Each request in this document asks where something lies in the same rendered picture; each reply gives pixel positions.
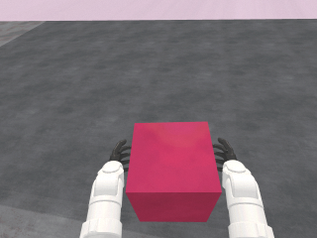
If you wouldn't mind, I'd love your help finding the left robot forearm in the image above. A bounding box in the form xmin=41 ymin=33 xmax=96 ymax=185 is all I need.
xmin=79 ymin=161 xmax=125 ymax=238

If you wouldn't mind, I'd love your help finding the right robot hand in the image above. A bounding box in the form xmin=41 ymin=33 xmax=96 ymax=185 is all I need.
xmin=212 ymin=138 xmax=237 ymax=172

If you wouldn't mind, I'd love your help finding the carton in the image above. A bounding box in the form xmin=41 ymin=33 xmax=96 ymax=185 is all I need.
xmin=125 ymin=121 xmax=222 ymax=222

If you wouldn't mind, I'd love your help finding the left robot hand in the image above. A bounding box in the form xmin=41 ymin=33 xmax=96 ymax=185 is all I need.
xmin=109 ymin=139 xmax=132 ymax=173

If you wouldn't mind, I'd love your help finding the right robot forearm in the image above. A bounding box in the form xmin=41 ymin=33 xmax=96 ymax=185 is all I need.
xmin=222 ymin=160 xmax=274 ymax=238

